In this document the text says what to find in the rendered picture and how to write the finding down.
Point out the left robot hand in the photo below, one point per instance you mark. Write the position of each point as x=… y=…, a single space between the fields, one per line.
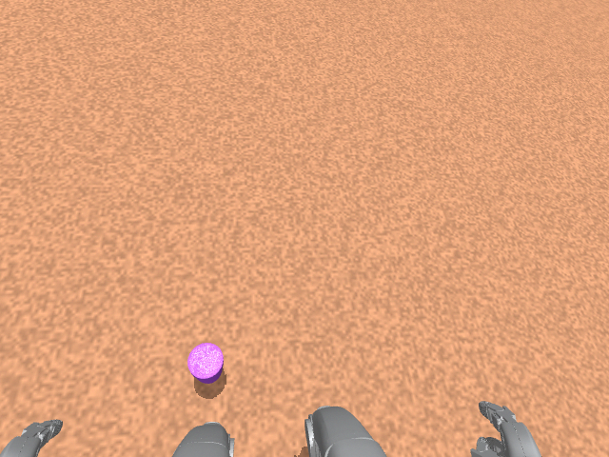
x=33 y=437

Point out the right robot hand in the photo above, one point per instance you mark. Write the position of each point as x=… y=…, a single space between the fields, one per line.
x=516 y=439

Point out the cup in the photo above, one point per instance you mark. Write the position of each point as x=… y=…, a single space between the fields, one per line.
x=205 y=362

